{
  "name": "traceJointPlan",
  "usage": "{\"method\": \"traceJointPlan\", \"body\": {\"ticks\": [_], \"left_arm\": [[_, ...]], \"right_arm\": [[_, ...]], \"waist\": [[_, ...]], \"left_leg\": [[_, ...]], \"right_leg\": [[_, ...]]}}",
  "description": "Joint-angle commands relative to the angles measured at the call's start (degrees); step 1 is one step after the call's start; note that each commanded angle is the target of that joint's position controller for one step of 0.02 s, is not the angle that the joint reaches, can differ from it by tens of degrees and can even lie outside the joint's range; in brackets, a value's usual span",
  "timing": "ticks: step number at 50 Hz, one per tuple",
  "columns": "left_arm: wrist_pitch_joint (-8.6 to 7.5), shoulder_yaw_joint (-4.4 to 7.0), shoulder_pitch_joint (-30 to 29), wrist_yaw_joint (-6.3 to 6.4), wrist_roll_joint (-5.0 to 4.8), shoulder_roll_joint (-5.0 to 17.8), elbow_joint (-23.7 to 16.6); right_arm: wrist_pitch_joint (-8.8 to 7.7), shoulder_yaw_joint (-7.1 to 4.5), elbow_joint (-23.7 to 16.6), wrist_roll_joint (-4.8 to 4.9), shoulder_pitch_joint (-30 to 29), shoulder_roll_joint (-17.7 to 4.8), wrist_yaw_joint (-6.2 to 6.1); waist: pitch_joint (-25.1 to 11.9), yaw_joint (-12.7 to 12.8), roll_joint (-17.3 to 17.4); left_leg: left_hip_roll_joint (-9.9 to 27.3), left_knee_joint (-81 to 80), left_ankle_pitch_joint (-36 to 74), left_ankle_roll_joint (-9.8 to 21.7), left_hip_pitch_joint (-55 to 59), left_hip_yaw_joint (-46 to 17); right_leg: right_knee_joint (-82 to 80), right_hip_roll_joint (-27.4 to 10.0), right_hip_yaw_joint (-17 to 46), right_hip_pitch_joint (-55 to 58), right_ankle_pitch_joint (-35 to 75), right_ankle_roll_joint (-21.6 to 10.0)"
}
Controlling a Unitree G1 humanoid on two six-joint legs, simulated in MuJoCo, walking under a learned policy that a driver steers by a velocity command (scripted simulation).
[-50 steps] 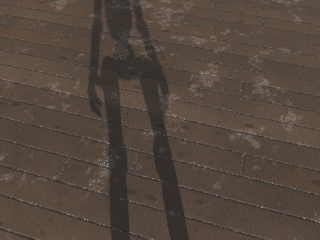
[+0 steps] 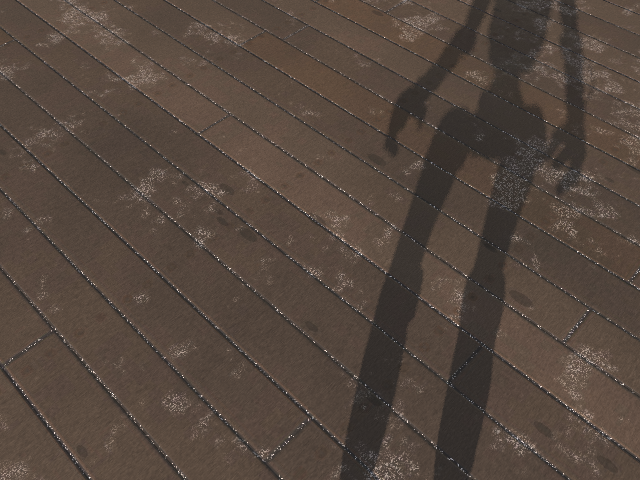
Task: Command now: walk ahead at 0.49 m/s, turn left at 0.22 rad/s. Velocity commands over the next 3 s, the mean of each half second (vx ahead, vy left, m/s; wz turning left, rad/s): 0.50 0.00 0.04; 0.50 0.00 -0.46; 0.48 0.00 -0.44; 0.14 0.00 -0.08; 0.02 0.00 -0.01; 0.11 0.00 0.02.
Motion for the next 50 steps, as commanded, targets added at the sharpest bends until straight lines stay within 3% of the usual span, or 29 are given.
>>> {"method": "traceJointPlan", "body": {"ticks": [1,2,4,5,6,7,10,13,14,16,18,19,20,21,22,23,24,27,28,29,31,36,41,44,46,47,48,49,50], "left_arm": [[-0.42,0.40,2.3,-0.34,0.53,3.3,-1.2],[-0.49,0.63,3.0,-0.30,0.31,4.6,-0.5],[-0.68,0.72,5.6,-0.19,-0.32,5.0,0.6],[-0.34,1.24,5.8,0.07,-0.29,7.4,0.9],[-0.07,1.22,6.4,0.29,-0.40,7.1,0.9],[0.18,1.54,6.8,0.48,-0.51,8.8,1.1],[0.87,1.37,10.0,0.58,-1.31,8.9,2.2],[1.60,1.00,13.9,0.57,-1.73,8.5,3.7],[1.89,1.32,13.7,0.59,-1.70,10.0,4.0],[2.52,1.47,12.5,0.77,-1.71,10.4,4.0],[2.98,0.72,11.6,0.90,-1.28,8.9,3.5],[2.72,-0.71,11.3,0.98,0.21,5.7,1.3],[1.57,-2.29,18.1,0.79,-1.03,-0.6,1.4],[0.93,-0.50,15.2,0.89,-2.46,6.7,2.2],[0.73,0.36,11.0,0.91,-3.13,8.7,0.8],[1.19,0.53,7.8,1.34,-1.84,7.8,1.0],[1.70,0.61,8.9,1.41,-1.72,6.4,0.2],[4.28,1.04,10.0,1.33,-2.31,4.4,1.7],[4.60,0.94,9.7,1.30,-2.23,3.4,0.7],[4.71,0.96,8.3,1.27,-1.79,3.3,0.0],[4.62,1.33,5.5,1.23,-1.67,3.5,-0.9],[4.25,0.76,-2.9,-0.31,-1.04,2.0,-4.3],[4.18,0.13,-11.3,-2.23,-1.29,1.1,-9.4],[4.31,0.80,-10.6,-3.12,-1.55,2.3,-11.5],[4.64,2.63,-1.8,-2.95,-1.85,5.6,-10.3],[4.70,4.49,7.4,-2.23,-1.79,8.9,-8.2],[5.71,6.84,14.0,-0.50,-1.24,15.1,-7.7],[4.99,6.40,10.9,-0.59,-0.93,19.1,-8.7],[4.67,4.99,14.4,-0.56,-0.27,12.9,-8.5]], "right_arm": [[-0.79,-1.05,-4.7,-0.58,0.3,-3.4,0.00],[-0.59,-0.65,-4.8,-0.27,0.9,-2.1,0.02],[-0.48,-0.35,-6.4,-1.19,-3.4,-2.4,-0.09],[-0.62,0.00,-7.4,-1.21,-5.0,-1.7,-0.06],[-0.59,-0.08,-7.8,-1.49,-7.0,-2.3,-0.11],[-0.80,0.44,-8.7,-1.23,-9.2,-1.6,0.18],[-1.15,0.62,-10.1,-0.78,-15.6,-2.1,0.77],[-1.37,0.50,-12.1,-0.33,-20.5,-3.1,1.57],[-1.50,0.48,-12.9,-0.04,-20.7,-3.1,1.79],[-1.80,-0.26,-13.0,-0.15,-19.0,-5.2,2.14],[-1.90,-2.61,-9.2,-0.66,-5.5,-9.3,1.58],[-1.72,-4.13,-7.5,-1.49,6.0,-14.7,0.86],[-1.27,-4.47,-6.8,-1.78,7.7,-17.1,1.40],[-1.59,-3.06,-7.2,-1.43,6.7,-11.0,1.58],[-1.91,-2.22,-7.7,-1.13,2.6,-8.6,1.58],[-2.09,-1.50,-8.1,-1.32,-1.3,-6.7,2.06],[-2.21,-1.64,-8.1,-1.60,-4.3,-6.8,2.11],[-3.29,-1.15,-6.8,-2.01,-6.5,-3.2,2.01],[-3.49,-1.72,-6.1,-2.17,-6.1,-5.5,1.75],[-3.64,-2.04,-5.4,-2.16,-5.1,-6.1,1.44],[-3.39,-2.23,-4.1,-2.59,-3.6,-6.3,0.76],[-2.57,-2.45,-2.5,-2.10,-2.0,-8.0,-0.38],[-0.67,-2.74,-0.1,-1.29,2.9,-8.7,-0.74],[0.45,-3.21,-0.7,-0.87,1.1,-10.9,-1.16],[1.27,-3.69,-1.4,-0.68,-0.5,-12.8,-1.71],[1.40,-3.64,-1.9,-0.27,-2.1,-13.1,-1.83],[0.19,-2.86,-3.6,-1.12,-2.3,-10.8,-1.95],[-2.18,-0.18,-6.6,-1.91,4.9,-2.7,-0.43],[-4.49,-1.41,-7.9,0.58,-3.8,-8.6,0.62]], "waist": [[-3.3,-0.6,-2.7],[-2.8,-1.2,-4.9],[-0.6,0.2,-3.8],[-0.8,-0.2,-4.8],[-1.1,0.7,-3.3],[-0.4,1.1,-4.8],[0.4,3.5,-4.5],[1.3,5.2,-4.3],[1.4,4.6,-6.4],[0.5,2.3,-6.4],[-7.2,-4.4,-4.1],[-16.4,-8.4,4.5],[-21.5,-4.9,18.7],[-16.9,-6.4,10.2],[-10.5,-5.1,7.2],[-6.3,-3.8,1.9],[-5.9,-0.9,5.7],[-3.0,0.9,2.8],[-2.1,1.6,4.1],[-1.1,1.2,2.5],[-0.3,0.7,0.8],[2.1,-1.8,0.6],[4.8,-4.7,0.3],[2.2,-2.1,2.9],[-3.7,3.3,5.4],[-8.4,8.6,4.3],[-13.9,11.5,-5.8],[-21.8,2.9,-14.6],[-24.1,8.1,-7.8]], "left_leg": [[7.7,-1.8,4.1,0.4,-11.9,-1.0],[8.1,-4.2,4.0,-0.1,-11.7,-0.1],[9.0,-10.1,6.5,-1.1,-14.1,1.5],[9.2,-14.5,9.3,-1.5,-14.9,2.1],[9.2,-16.9,13.4,-1.6,-15.7,2.4],[9.4,-21.9,16.2,-1.8,-14.8,2.6],[6.8,-32.0,22.2,-2.5,-10.4,5.4],[5.3,-37.0,21.5,-1.9,-10.9,6.1],[5.5,-38.2,20.0,-1.0,-9.6,5.4],[4.4,-40.8,16.8,0.6,-5.7,6.1],[3.2,-43.2,15.7,3.3,13.9,6.6],[16.0,-43.4,15.9,7.4,30.9,-7.6],[26.0,-51.0,4.5,14.4,44.3,-31.2],[24.7,-53.3,0.3,12.2,39.6,-31.5],[23.1,-54.0,4.0,9.9,32.6,-22.5],[18.8,-54.4,16.0,6.5,24.2,-12.8],[18.8,-57.2,14.6,8.0,21.0,-10.9],[14.1,-61.8,18.6,6.4,14.7,-1.3],[15.8,-62.6,21.2,7.4,14.2,-0.2],[16.3,-63.0,24.1,7.8,15.0,1.3],[16.0,-63.3,25.5,7.4,17.0,4.3],[15.3,-64.1,27.5,5.4,19.6,12.1],[17.8,-60.2,33.5,4.8,29.1,15.7],[18.1,-52.7,54.8,3.4,30.3,18.3],[17.5,-39.4,70.6,2.3,29.2,19.3],[15.4,-27.1,66.2,0.5,23.5,20.2],[10.0,-4.9,44.1,-2.9,5.9,21.1],[-1.5,12.3,-12.2,-5.3,-16.6,9.2],[0.5,16.0,-10.9,-3.6,-21.6,-1.1]], "right_leg": [[-15.4,-15.9,19.7,11.0,0.6,-10.8],[-16.5,-16.3,18.3,9.3,2.0,-11.9],[-17.7,-15.5,13.9,8.5,8.8,-12.0],[-18.3,-16.1,13.4,8.7,7.1,-12.1],[-18.8,-15.1,12.3,9.6,6.4,-11.5],[-18.9,-15.9,11.3,8.8,7.5,-11.5],[-17.6,-13.5,7.0,8.9,7.2,-9.0],[-15.4,-15.2,7.4,14.2,6.4,-8.1],[-14.5,-17.2,8.9,15.1,5.1,-7.7],[-11.1,-18.2,9.0,17.3,9.1,-6.5],[5.5,-13.5,5.2,13.1,20.6,-3.7],[25.6,-8.9,1.7,1.2,5.5,-1.2],[42.2,-0.8,3.1,-19.1,-24.8,0.8],[49.0,-3.5,9.8,-24.4,-24.3,0.0],[49.1,-5.8,9.8,-25.9,-18.3,-0.9],[45.9,-8.3,9.3,-21.3,-14.4,-1.0],[43.7,-9.6,8.7,-20.6,-10.2,-0.2],[43.0,-10.7,8.6,-16.2,-4.8,0.4],[41.5,-10.7,9.4,-18.0,-2.8,1.1],[39.8,-11.0,10.2,-20.0,-1.0,1.5],[35.7,-10.3,11.0,-23.0,3.1,1.8],[21.4,-9.4,6.1,-22.9,12.8,1.4],[14.4,-8.5,0.8,-26.5,7.9,-0.6],[12.8,-4.8,-4.3,-18.6,0.2,-3.2],[12.7,-0.3,-6.7,-6.0,-4.6,-6.0],[7.4,1.4,-5.5,8.1,-0.5,-8.3],[4.7,-8.2,10.5,27.5,4.5,-13.4],[-3.1,-24.0,46.9,43.4,-2.2,-25.5],[-7.3,-22.6,47.5,44.0,-6.7,-23.4]]}}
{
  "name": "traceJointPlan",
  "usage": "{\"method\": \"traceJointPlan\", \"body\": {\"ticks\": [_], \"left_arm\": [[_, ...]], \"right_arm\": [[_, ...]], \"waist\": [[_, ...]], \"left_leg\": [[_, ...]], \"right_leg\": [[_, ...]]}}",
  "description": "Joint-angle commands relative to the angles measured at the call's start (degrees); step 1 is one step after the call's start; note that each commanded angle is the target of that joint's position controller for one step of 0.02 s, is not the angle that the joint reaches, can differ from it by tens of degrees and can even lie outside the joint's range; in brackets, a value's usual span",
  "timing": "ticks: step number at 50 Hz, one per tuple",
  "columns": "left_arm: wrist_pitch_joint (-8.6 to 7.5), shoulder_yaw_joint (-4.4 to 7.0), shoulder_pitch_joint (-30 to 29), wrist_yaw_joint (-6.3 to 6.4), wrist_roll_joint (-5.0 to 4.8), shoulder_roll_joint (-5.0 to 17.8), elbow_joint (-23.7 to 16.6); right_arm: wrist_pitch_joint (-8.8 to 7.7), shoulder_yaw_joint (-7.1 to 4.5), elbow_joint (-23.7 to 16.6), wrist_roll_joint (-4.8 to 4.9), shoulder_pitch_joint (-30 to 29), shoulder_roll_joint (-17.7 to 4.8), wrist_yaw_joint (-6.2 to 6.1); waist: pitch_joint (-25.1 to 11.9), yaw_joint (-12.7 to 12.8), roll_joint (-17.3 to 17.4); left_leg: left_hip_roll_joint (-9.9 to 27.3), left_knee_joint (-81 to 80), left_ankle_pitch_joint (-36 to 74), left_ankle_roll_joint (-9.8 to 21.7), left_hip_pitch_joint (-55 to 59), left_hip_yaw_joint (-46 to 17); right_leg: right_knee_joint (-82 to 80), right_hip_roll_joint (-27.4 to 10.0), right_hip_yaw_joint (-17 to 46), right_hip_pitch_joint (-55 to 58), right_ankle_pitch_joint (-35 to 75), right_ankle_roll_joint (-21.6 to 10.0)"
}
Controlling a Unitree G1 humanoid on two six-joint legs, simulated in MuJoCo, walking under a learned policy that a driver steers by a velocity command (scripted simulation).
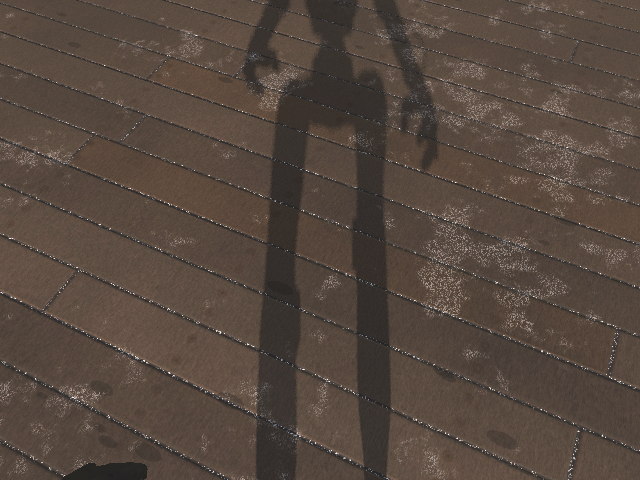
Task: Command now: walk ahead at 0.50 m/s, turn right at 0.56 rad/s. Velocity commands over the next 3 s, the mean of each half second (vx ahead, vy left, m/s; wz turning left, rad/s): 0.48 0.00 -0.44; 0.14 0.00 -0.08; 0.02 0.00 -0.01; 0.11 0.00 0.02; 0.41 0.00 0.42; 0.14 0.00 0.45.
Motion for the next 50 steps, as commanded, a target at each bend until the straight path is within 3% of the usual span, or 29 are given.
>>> {"method": "traceJointPlan", "body": {"ticks": [1,2,3,4,7,9,12,16,19,20,21,22,23,24,25,27,28,30,32,35,38,40,41,42,43,44,45,46,50], "left_arm": [[-1.02,3.34,17.1,0.88,0.69,10.6,0.5],[-1.52,2.51,13.0,0.93,-0.19,7.9,-0.3],[-1.43,2.00,9.2,1.00,-0.32,6.4,-1.3],[-1.54,1.86,8.0,1.23,0.42,6.4,-2.2],[-1.91,2.32,8.6,2.00,0.25,8.1,-2.3],[-1.74,2.72,10.5,2.72,0.06,9.6,-2.0],[-1.18,2.63,13.0,3.24,-0.33,9.5,-1.3],[-1.05,2.13,17.3,3.28,-0.42,8.7,0.7],[-0.74,2.22,17.7,3.42,-0.04,9.3,1.3],[-0.55,2.22,16.9,3.43,-0.01,9.4,1.2],[-0.41,1.81,15.8,3.48,0.10,8.3,0.9],[-0.49,0.99,14.7,3.52,0.79,6.5,-0.3],[-1.04,-0.05,21.7,3.73,0.40,3.7,-0.3],[-1.41,-0.23,25.2,3.66,0.11,4.6,0.8],[-1.07,0.91,21.2,3.73,-0.49,9.2,0.9],[0.03,0.94,12.8,3.91,0.72,8.8,-1.3],[0.55,1.02,12.4,3.92,1.25,7.8,-1.6],[1.43,0.19,15.2,4.00,0.94,4.0,-0.5],[1.69,-0.45,14.9,4.29,1.03,2.3,-0.5],[2.07,-0.39,12.2,4.40,1.15,3.1,-0.5],[2.72,0.06,8.9,4.34,1.26,4.0,-1.1],[2.69,0.28,8.3,4.32,1.79,4.0,-1.1],[2.60,0.47,7.6,4.48,2.35,5.1,-1.6],[2.59,0.92,7.4,4.89,2.49,7.6,-2.4],[2.93,1.24,6.0,5.17,1.99,9.0,-2.4],[3.05,0.59,4.6,4.73,1.51,5.3,-2.1],[3.01,0.24,3.8,4.33,1.57,3.6,-2.5],[2.81,0.14,3.9,4.19,1.93,3.7,-2.2],[1.72,0.28,5.1,4.08,1.65,4.2,-1.2]], "right_arm": [[-5.29,-1.05,-10.5,2.69,-6.7,-8.0,1.58],[-5.15,-0.92,-10.0,1.37,-6.8,-7.5,0.99],[-4.64,-1.36,-9.4,-0.28,-7.0,-7.5,0.48],[-3.87,-1.69,-9.7,-0.76,-5.4,-7.8,0.58],[-2.29,-1.52,-10.8,-1.46,-5.9,-5.9,0.52],[-1.95,-0.99,-12.6,-1.71,-10.6,-4.7,0.33],[-2.17,-0.24,-14.0,-1.26,-16.5,-3.3,0.82],[-3.17,-0.25,-15.5,-0.42,-21.3,-4.5,2.21],[-3.90,-0.97,-16.2,-0.39,-20.7,-6.4,2.76],[-4.09,-1.30,-15.7,-0.39,-18.1,-6.9,2.70],[-4.36,-2.03,-14.5,-1.18,-13.6,-8.1,2.40],[-4.68,-2.71,-13.9,-2.45,-6.4,-10.5,2.10],[-4.36,-3.94,-12.6,-3.63,1.1,-15.2,2.00],[-3.55,-3.61,-10.3,-1.91,4.9,-12.5,2.72],[-3.09,-2.41,-11.2,-0.48,2.2,-8.6,2.72],[-2.23,-0.61,-12.2,-1.03,-5.7,-4.9,2.77],[-2.26,-0.11,-12.1,-1.09,-7.6,-3.9,2.88],[-2.15,0.07,-11.1,-1.76,-9.9,-3.9,3.02],[-1.78,-0.33,-10.1,-1.76,-10.9,-5.8,2.62],[-0.79,-0.69,-8.5,-1.04,-9.6,-7.3,2.09],[0.12,-0.33,-7.2,-0.70,-9.3,-7.0,1.99],[0.55,0.27,-6.6,-0.20,-9.8,-5.9,2.01],[0.52,0.80,-5.9,-0.48,-8.1,-4.5,2.03],[0.33,1.20,-5.6,-1.69,-5.7,-3.6,2.10],[0.19,1.36,-4.7,-1.95,-1.0,-2.6,2.24],[0.65,1.82,-4.5,-1.86,-2.4,-1.9,1.90],[1.25,1.40,-4.4,-1.64,-5.5,-3.9,1.63],[1.77,1.31,-4.5,-1.51,-6.6,-3.9,1.34],[2.41,1.28,-3.8,-1.45,-6.1,-4.2,0.94]], "waist": [[-14.9,7.4,-4.2],[-11.7,4.5,0.8],[-7.4,2.5,2.0],[-6.7,0.6,0.1],[-5.5,-0.5,0.1],[-4.3,0.9,-1.0],[-4.3,3.6,-3.7],[-3.9,6.4,-5.4],[-3.5,5.3,-6.7],[-3.9,3.6,-7.3],[-6.0,1.1,-6.6],[-13.1,-2.3,-4.5],[-22.8,-2.2,7.9],[-26.0,-2.3,17.3],[-18.5,-2.9,9.4],[-9.2,-0.8,2.0],[-7.6,1.1,2.7],[-7.6,3.4,6.0],[-9.3,3.9,7.9],[-12.3,2.6,7.0],[-10.4,1.7,6.6],[-8.4,2.6,5.8],[-7.8,2.3,4.1],[-8.9,0.4,-0.2],[-9.6,-2.8,-7.0],[-9.5,-1.7,-8.2],[-6.0,0.0,-5.4],[-5.0,0.2,-4.5],[-5.9,0.3,-3.3]], "left_leg": [[-2.2,24.7,-0.7,2.5,-41.1,-13.5],[1.2,17.8,3.5,2.9,-37.8,-13.6],[2.3,13.4,5.9,2.3,-34.2,-12.3],[3.0,11.6,7.1,1.6,-30.1,-12.9],[2.8,3.5,10.6,-1.0,-27.5,-11.0],[1.6,-4.9,17.3,-2.2,-28.0,-10.1],[-1.2,-18.6,28.1,-2.1,-24.6,-9.6],[-2.2,-25.9,31.6,-0.5,-23.2,-10.0],[-2.8,-28.9,24.6,2.2,-22.1,-9.9],[-3.4,-30.4,23.0,3.3,-19.1,-8.9],[-4.3,-33.1,24.9,5.0,-12.3,-7.9],[1.9,-30.4,35.4,8.5,0.7,-12.9],[14.3,-28.1,44.9,18.1,23.0,-30.1],[21.0,-33.8,45.0,22.8,27.3,-45.2],[19.3,-34.1,40.8,20.1,21.3,-40.6],[14.1,-36.0,47.7,16.4,6.3,-27.2],[11.8,-37.1,51.1,15.3,1.5,-23.4],[7.9,-39.2,55.9,14.4,-5.1,-17.0],[7.1,-39.4,60.7,14.3,-6.8,-13.4],[7.6,-39.5,55.7,14.3,-5.3,-12.6],[7.7,-39.5,41.3,13.5,-6.1,-13.8],[5.7,-38.0,28.7,10.8,-8.0,-14.1],[4.0,-36.9,22.4,8.2,-9.3,-14.1],[0.9,-34.0,14.7,5.6,-11.7,-12.2],[-2.9,-33.4,7.0,3.7,-13.7,-9.0],[-3.0,-33.6,8.7,2.4,-9.4,-7.3],[-3.2,-33.1,9.7,2.2,-10.1,-7.4],[-3.0,-32.9,11.0,2.4,-10.2,-7.5],[-2.1,-31.6,17.1,2.5,-8.1,-8.3]], "right_leg": [[-20.6,-19.8,39.0,45.4,0.2,-15.9],[-20.5,-16.8,31.9,37.5,4.2,-12.7],[-21.8,-14.4,27.2,29.1,8.7,-11.1],[-23.1,-13.6,26.2,23.6,12.6,-11.6],[-24.8,-11.2,21.4,16.5,18.2,-11.2],[-24.7,-9.4,19.0,14.2,18.5,-9.8],[-23.3,-6.9,17.0,13.7,12.8,-6.8],[-20.4,-10.1,20.6,18.9,8.0,-5.9],[-16.7,-13.0,24.7,24.4,10.3,-4.8],[-14.8,-12.9,24.8,25.1,14.0,-4.1],[-8.8,-9.8,22.9,25.4,24.1,-2.4],[3.3,-6.6,20.1,21.1,24.1,0.0],[24.2,1.1,14.3,3.3,6.5,4.9],[35.6,4.5,14.8,-6.9,-26.2,7.1],[40.7,1.4,17.1,-10.9,-24.6,7.4],[36.0,-3.0,12.6,-9.6,-18.5,8.1],[31.1,-5.4,11.5,-6.5,-16.7,8.2],[21.9,-5.7,8.8,0.9,-13.2,9.1],[13.0,-5.3,7.2,5.7,-9.3,9.8],[4.6,-5.1,6.8,10.5,-1.4,9.7],[-2.0,-4.8,6.6,13.3,1.0,8.6],[-11.0,-4.2,5.8,18.1,6.0,6.8],[-13.8,-6.3,8.4,21.0,11.2,5.7],[-12.5,-10.9,12.6,25.0,20.4,4.0],[-10.8,-12.9,14.5,26.3,19.0,1.0],[-11.6,-11.2,13.7,21.2,7.5,1.2],[-12.0,-8.6,12.5,18.4,4.3,2.7],[-11.4,-7.9,11.8,17.7,5.5,3.7],[-8.8,-7.1,10.8,18.8,13.9,4.0]]}}
Over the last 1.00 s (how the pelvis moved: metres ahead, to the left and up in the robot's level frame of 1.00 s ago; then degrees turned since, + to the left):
0.52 0.01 -0.02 -17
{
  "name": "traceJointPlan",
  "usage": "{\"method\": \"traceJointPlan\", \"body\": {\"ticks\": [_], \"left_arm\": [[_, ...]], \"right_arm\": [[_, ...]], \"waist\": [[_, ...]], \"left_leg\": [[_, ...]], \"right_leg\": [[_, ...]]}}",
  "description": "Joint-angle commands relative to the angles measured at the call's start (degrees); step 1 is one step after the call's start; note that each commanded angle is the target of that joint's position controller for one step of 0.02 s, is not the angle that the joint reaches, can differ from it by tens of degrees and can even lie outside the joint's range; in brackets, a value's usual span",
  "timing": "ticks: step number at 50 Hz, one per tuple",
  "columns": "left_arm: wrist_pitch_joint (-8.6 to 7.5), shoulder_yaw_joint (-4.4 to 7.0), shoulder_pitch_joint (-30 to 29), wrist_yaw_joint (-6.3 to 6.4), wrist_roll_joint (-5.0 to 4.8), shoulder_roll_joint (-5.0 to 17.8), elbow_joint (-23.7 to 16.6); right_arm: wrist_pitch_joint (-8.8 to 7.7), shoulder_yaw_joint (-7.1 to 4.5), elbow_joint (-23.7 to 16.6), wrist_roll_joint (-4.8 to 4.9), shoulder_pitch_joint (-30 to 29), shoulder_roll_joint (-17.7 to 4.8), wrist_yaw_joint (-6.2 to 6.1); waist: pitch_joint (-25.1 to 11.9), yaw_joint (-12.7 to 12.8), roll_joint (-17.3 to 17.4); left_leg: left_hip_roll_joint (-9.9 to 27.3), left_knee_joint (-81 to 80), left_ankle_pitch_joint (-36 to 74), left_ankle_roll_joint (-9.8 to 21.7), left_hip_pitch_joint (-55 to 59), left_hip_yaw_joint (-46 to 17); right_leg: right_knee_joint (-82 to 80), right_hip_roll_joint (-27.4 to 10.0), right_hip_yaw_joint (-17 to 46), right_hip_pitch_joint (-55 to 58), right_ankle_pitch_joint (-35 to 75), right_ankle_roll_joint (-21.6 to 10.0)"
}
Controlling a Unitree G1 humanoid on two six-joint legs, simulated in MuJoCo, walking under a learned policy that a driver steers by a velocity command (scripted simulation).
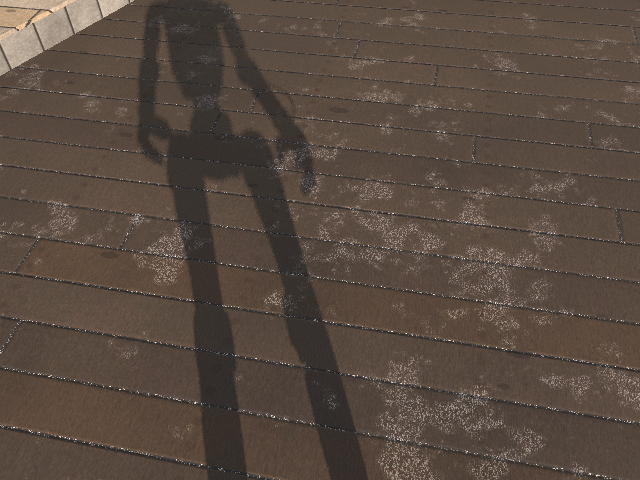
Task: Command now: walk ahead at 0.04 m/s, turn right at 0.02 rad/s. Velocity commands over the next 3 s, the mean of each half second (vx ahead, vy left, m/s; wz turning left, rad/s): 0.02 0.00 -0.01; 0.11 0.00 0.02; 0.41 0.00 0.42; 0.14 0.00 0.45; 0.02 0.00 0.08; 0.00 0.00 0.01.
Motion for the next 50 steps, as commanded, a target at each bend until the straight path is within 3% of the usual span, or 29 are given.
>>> {"method": "traceJointPlan", "body": {"ticks": [1,15,37,39,41,42,44,45,46,47,49,50], "left_arm": [[-1.17,1.59,-0.1,0.12,-0.16,6.4,-2.7],[-1.00,1.74,-1.0,0.32,-0.46,5.7,3.0],[-0.36,1.05,-0.4,1.11,-0.72,4.9,15.3],[-0.13,1.18,1.2,1.23,-1.03,5.2,16.7],[-0.53,1.30,1.3,1.27,-1.37,5.4,16.7],[-1.21,1.43,0.9,0.96,-1.38,5.8,16.6],[-2.86,1.23,-0.8,0.57,-2.13,4.3,15.7],[-3.81,0.80,-2.6,0.01,-2.32,2.4,14.9],[-4.40,0.67,-3.0,-0.52,-2.37,1.7,14.7],[-4.94,0.93,-1.9,-0.79,-2.30,2.6,15.0],[-5.73,1.08,5.3,-0.90,-2.76,1.8,17.5],[-5.79,1.74,10.5,-0.65,-2.60,3.1,19.8]], "right_arm": [[-0.24,-1.43,-1.9,0.29,1.1,-6.1,-0.48],[1.35,-1.93,3.7,0.72,0.7,-6.1,-1.82],[0.79,-1.30,10.9,0.64,5.5,-3.6,-2.64],[0.94,-1.47,11.9,1.08,7.5,-3.8,-2.82],[0.64,-2.00,11.0,1.53,7.5,-5.3,-3.01],[0.25,-1.75,10.5,1.73,8.6,-4.1,-3.10],[-0.91,-2.62,11.4,2.35,12.5,-6.8,-2.82],[-1.45,-3.28,11.9,2.56,13.9,-8.6,-2.64],[-1.83,-3.69,11.6,2.62,12.6,-9.4,-2.47],[-2.02,-3.60,10.7,2.56,11.0,-8.7,-2.24],[-1.83,-3.23,8.4,3.26,5.9,-7.8,-1.60],[-1.68,-3.18,7.2,3.47,3.9,-7.6,-1.46]], "waist": [[-3.1,0.2,-3.7],[-1.8,0.0,-0.9],[2.3,0.6,-0.8],[2.2,0.7,-0.5],[5.7,0.4,0.8],[6.5,0.0,0.1],[8.9,-1.4,4.3],[8.8,-1.8,8.3],[9.5,-1.2,10.6],[9.3,0.0,8.8],[9.0,4.8,7.7],[8.3,6.8,6.1]], "left_leg": [[2.8,-3.1,10.1,0.5,-3.4,-2.1],[3.0,-3.2,10.3,-0.5,-0.7,-2.3],[2.3,-6.7,3.1,-0.3,-2.9,-1.5],[1.3,-6.5,-9.8,0.8,-3.7,-0.8],[2.8,-7.3,-23.0,3.5,-7.0,-4.1],[3.2,-7.5,-24.3,4.2,-6.2,-4.0],[9.2,-12.1,-29.6,7.6,-4.1,-13.3],[14.8,-16.9,-31.0,10.2,-1.3,-21.1],[18.8,-19.5,-28.6,12.2,-2.7,-25.9],[19.0,-19.7,-25.7,12.2,-4.2,-26.3],[14.1,-16.5,-21.3,9.0,-10.8,-20.2],[10.2,-12.0,-16.2,7.1,-15.0,-16.3]], "right_leg": [[-2.3,-3.8,4.2,7.9,19.7,-3.6],[-2.9,-2.5,2.9,7.8,18.4,-3.8],[-6.9,-0.9,1.3,6.4,6.3,-2.8],[-6.6,0.9,0.0,5.2,-10.8,-3.4],[-5.1,1.5,-0.7,0.5,-23.6,-4.3],[-5.0,0.4,1.1,-2.4,-26.0,-5.1],[-0.2,0.8,-1.0,-8.5,-21.6,-4.4],[6.7,2.0,-4.4,-10.7,-13.0,-3.5],[11.1,0.8,-4.6,-9.7,-8.0,-3.9],[10.9,0.0,-4.0,-8.0,-8.6,-4.7],[-1.7,0.9,-5.3,5.0,-9.2,-6.3],[-5.9,1.3,-4.7,13.6,-5.1,-5.6]]}}
Over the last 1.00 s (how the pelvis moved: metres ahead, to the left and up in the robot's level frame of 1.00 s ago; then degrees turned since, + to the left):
0.39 -0.01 0.02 -14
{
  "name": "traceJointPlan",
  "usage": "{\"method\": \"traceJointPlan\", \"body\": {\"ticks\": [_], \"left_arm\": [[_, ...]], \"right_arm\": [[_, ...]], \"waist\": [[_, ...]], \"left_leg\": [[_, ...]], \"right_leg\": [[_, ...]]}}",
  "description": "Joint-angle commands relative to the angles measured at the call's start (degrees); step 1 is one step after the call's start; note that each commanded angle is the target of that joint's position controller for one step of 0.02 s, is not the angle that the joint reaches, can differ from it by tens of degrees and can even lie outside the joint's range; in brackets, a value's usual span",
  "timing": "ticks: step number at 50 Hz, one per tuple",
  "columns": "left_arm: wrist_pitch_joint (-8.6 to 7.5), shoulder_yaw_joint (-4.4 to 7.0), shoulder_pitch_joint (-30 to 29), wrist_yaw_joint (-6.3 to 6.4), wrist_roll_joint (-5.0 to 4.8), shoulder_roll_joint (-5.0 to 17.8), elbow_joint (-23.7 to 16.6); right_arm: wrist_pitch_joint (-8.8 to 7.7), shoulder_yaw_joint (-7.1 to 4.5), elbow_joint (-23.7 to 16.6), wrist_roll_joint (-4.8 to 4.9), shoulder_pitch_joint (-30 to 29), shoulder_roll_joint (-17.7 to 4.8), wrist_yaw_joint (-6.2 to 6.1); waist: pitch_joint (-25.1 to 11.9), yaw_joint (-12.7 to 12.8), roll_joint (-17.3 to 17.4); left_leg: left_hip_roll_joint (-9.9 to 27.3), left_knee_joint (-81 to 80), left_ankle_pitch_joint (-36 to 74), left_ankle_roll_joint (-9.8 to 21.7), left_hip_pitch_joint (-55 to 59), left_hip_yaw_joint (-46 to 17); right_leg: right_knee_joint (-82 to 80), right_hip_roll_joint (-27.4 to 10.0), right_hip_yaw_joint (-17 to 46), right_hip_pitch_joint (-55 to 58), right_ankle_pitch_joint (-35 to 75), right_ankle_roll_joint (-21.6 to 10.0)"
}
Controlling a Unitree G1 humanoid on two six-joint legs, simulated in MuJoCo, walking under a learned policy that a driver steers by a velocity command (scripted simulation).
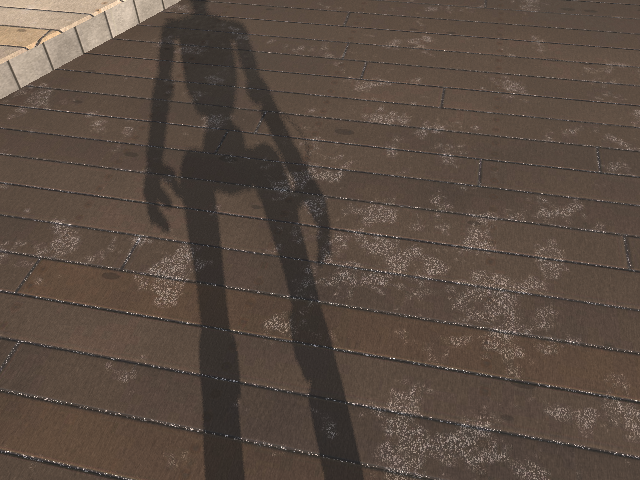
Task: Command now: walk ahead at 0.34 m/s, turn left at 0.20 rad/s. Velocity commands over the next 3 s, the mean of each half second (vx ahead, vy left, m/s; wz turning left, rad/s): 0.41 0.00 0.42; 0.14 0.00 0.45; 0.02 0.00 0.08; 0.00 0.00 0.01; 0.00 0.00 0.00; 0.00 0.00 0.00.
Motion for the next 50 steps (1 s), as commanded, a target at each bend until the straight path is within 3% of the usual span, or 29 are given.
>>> {"method": "traceJointPlan", "body": {"ticks": [1,2,3,4,5,7,9,14,17,19,21,22,23,24,25,26,27,28,29,30,31,33,35,37,40,43,47,49,50], "left_arm": [[-1.56,2.34,13.5,0.41,0.27,7.5,2.6],[-1.74,3.91,21.2,0.16,0.77,13.9,3.9],[-2.62,2.76,20.6,-0.10,1.98,11.2,3.5],[-3.19,1.29,15.3,0.01,1.76,6.9,1.7],[-3.45,0.57,11.7,-0.32,1.45,5.1,0.2],[-3.16,-0.03,8.2,-0.57,1.43,4.8,-0.3],[-2.81,-0.66,10.1,-0.25,2.19,3.4,0.2],[-2.17,-0.31,9.5,1.28,2.82,7.7,-0.9],[-1.90,0.02,11.8,1.60,1.85,9.1,-0.8],[-1.47,0.27,12.2,1.48,1.37,9.9,-0.9],[-0.89,0.78,11.1,1.69,1.29,11.7,-1.7],[-0.20,1.08,9.7,2.03,1.52,12.5,-2.6],[0.31,1.24,7.9,2.19,1.52,13.3,-3.7],[-0.07,1.12,6.8,2.10,1.44,13.4,-5.3],[-1.73,-1.41,11.6,1.15,3.24,4.0,-9.0],[-3.94,-1.17,12.1,0.08,1.69,7.4,-9.2],[-4.43,-0.01,5.2,-0.03,-0.33,10.5,-11.5],[-4.22,0.02,2.8,0.61,-0.07,9.9,-12.5],[-3.50,0.66,2.2,1.51,0.96,10.6,-12.1],[-2.51,1.24,2.3,1.98,1.69,11.4,-12.7],[-1.50,1.45,3.5,2.08,1.82,11.1,-13.4],[-0.38,1.30,3.5,2.28,2.27,9.2,-14.4],[0.35,1.09,0.7,2.77,2.86,8.4,-16.0],[1.17,1.02,-2.2,2.99,2.88,8.6,-17.4],[2.06,0.87,-6.5,2.73,2.19,8.8,-18.8],[2.00,0.74,-10.2,2.21,2.01,9.1,-20.1],[0.79,0.83,-10.4,1.33,1.87,9.6,-20.6],[-0.09,0.72,-7.2,0.80,2.18,9.0,-19.7],[-0.31,1.20,-5.8,0.96,3.04,11.9,-19.6]], "right_arm": [[-1.19,-0.75,-7.0,0.39,-11.3,-6.2,0.52],[-2.08,-0.02,-9.3,0.65,-11.0,-2.4,0.29],[-3.01,-0.67,-9.4,1.18,-10.9,-4.7,0.14],[-3.40,-1.07,-8.9,1.89,-9.1,-5.4,0.66],[-3.59,-0.97,-8.0,1.44,-8.1,-4.5,1.20],[-3.01,-1.65,-8.4,0.96,-9.2,-4.3,1.31],[-2.00,-1.77,-8.6,0.61,-9.7,-3.2,2.27],[-1.21,-0.32,-15.2,0.01,-21.2,-0.6,3.40],[-1.07,0.18,-18.4,-0.30,-26.5,-1.1,4.51],[-1.00,0.03,-20.0,-0.24,-27.9,-1.7,5.25],[-0.97,-1.08,-20.8,-0.28,-25.6,-4.0,5.84],[-0.89,-2.25,-19.9,-0.27,-20.2,-6.2,6.08],[-0.82,-3.93,-17.7,-0.36,-11.2,-9.4,6.00],[-0.38,-5.72,-16.0,-0.63,-3.6,-13.1,4.83],[-0.13,-6.33,-17.3,-2.22,-4.7,-19.5,3.46],[-0.31,-5.50,-18.6,-2.97,-3.7,-17.4,3.41],[-0.67,-4.66,-19.3,-3.02,-7.1,-14.2,3.36],[-1.27,-4.15,-19.5,-1.43,-11.7,-11.7,3.58],[-1.47,-3.66,-20.5,-0.70,-15.1,-10.1,3.56],[-1.39,-3.49,-20.8,-1.24,-16.2,-9.9,3.49],[-1.37,-3.59,-21.0,-2.09,-16.4,-10.4,3.46],[-1.45,-3.61,-20.9,-2.04,-16.0,-10.4,3.02],[-0.90,-4.10,-21.2,-1.80,-14.7,-12.1,2.18],[0.17,-4.40,-21.5,-1.29,-13.7,-13.1,1.35],[1.43,-3.92,-21.8,-0.93,-13.2,-12.2,0.22],[2.02,-3.46,-21.4,-1.59,-12.0,-11.7,-0.36],[2.45,-2.53,-21.1,-1.98,-11.1,-10.7,-0.15],[2.54,-1.58,-21.3,-1.46,-11.8,-9.2,-0.26],[2.21,-1.09,-21.5,-2.27,-9.8,-8.1,-0.28]], "waist": [[7.1,9.5,-2.3],[2.5,10.7,-18.6],[2.9,9.6,-15.5],[6.1,6.2,-9.1],[6.3,4.7,-6.3],[7.4,2.7,-7.0],[6.2,2.9,-6.6],[9.0,3.9,-4.8],[10.0,5.0,-4.7],[9.7,4.1,-5.1],[5.9,1.1,-7.7],[2.7,-2.3,-9.2],[-2.4,-7.0,-9.2],[-6.2,-10.9,-6.3],[-13.7,-3.1,13.6],[-27.6,-4.7,7.3],[-20.7,-4.8,3.4],[-11.0,-2.2,-1.7],[-7.2,0.0,-5.0],[-4.6,1.6,-4.8],[-4.2,3.1,-2.6],[-4.1,4.1,-1.8],[-5.4,3.6,-0.3],[-7.4,2.8,1.0],[-7.1,1.0,3.0],[-5.3,-0.7,4.6],[-4.8,-0.9,5.5],[-4.6,1.9,4.6],[-6.3,1.1,1.1]], "left_leg": [[2.7,-0.2,-3.9,6.2,-24.1,-7.5],[-4.2,19.6,-3.1,3.3,-34.1,1.8],[-3.6,33.9,-9.6,4.2,-38.6,-4.8],[-0.9,39.9,-5.3,6.0,-41.8,-8.4],[0.7,39.6,0.1,7.2,-40.3,-9.2],[3.2,35.3,7.8,7.7,-39.6,-7.9],[3.2,33.8,11.2,6.3,-37.0,-5.1],[3.3,18.6,19.8,3.7,-35.5,0.2],[2.7,11.8,21.6,4.7,-32.0,4.1],[1.4,8.4,19.3,6.6,-29.7,6.0],[-2.3,8.0,15.5,9.1,-22.9,9.1],[-4.9,8.1,13.4,10.3,-16.5,10.4],[-6.9,4.4,16.8,12.1,-4.4,9.9],[-4.1,0.5,23.0,14.1,11.1,2.7],[15.5,-1.0,43.2,25.1,30.7,-29.2],[21.3,-7.9,42.3,30.6,33.7,-44.1],[17.6,-8.3,44.5,26.4,27.3,-33.7],[13.7,-9.0,44.8,22.9,16.8,-24.4],[11.1,-10.3,43.2,20.4,8.9,-20.0],[9.6,-12.2,44.8,20.2,0.8,-18.0],[9.3,-12.8,46.8,21.1,-3.8,-17.3],[7.0,-12.5,50.1,20.1,-8.3,-13.5],[5.6,-11.6,51.0,18.8,-8.4,-12.8],[5.5,-11.0,45.7,17.4,-7.1,-14.3],[5.1,-11.5,31.5,14.4,-5.7,-15.9],[5.5,-11.5,23.1,13.9,-4.8,-17.9],[6.4,-6.9,29.3,14.2,-2.4,-20.6],[4.0,-3.9,29.2,11.3,-3.3,-20.5],[1.6,-0.8,23.8,8.6,-6.1,-18.5]], "right_leg": [[-12.4,-6.4,9.1,19.2,2.2,-1.5],[-21.4,-18.1,29.7,28.1,-7.2,-7.4],[-23.8,-25.0,40.8,25.4,-7.1,-11.2],[-23.4,-24.6,35.4,23.6,-5.2,-9.9],[-22.9,-21.3,26.9,21.6,2.0,-6.9],[-24.6,-18.3,16.4,19.2,10.5,-3.7],[-24.4,-15.1,8.1,18.2,21.1,-2.4],[-27.4,-14.3,-1.2,12.0,26.3,-2.8],[-27.2,-15.4,-5.2,12.6,28.3,-2.6],[-23.9,-16.4,-7.5,16.1,38.3,-2.0],[-15.8,-17.3,-9.6,19.2,60.6,-1.0],[-7.1,-16.9,-10.4,19.3,70.8,-0.3],[4.6,-15.7,-10.3,15.8,72.0,1.2],[20.0,-12.5,-9.9,3.9,57.7,4.0],[47.5,0.5,-8.2,-20.1,-5.2,8.4],[57.3,2.3,8.2,-21.8,-13.9,7.6],[55.8,-1.1,9.9,-24.4,-9.4,6.0],[49.7,-3.6,8.3,-25.4,-5.2,5.9],[45.5,-5.5,7.6,-23.5,-3.2,6.1],[43.2,-6.2,7.4,-19.1,-1.8,6.2],[41.2,-6.2,7.9,-16.2,-1.9,6.8],[33.9,-5.8,7.0,-14.5,-0.3,7.8],[27.0,-4.2,6.2,-15.7,3.6,8.7],[22.3,-3.4,6.9,-16.4,7.4,9.4],[15.1,-3.3,7.8,-17.1,13.2,9.4],[9.2,-3.2,8.2,-15.9,13.8,9.0],[1.7,-1.6,6.8,-10.3,7.9,7.4],[-12.2,-2.3,6.7,-1.2,19.5,4.9],[-12.1,-8.4,11.1,6.1,32.5,2.7]]}}
Over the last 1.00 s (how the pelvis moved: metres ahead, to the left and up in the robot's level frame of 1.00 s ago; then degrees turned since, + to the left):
0.04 -0.02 0.00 1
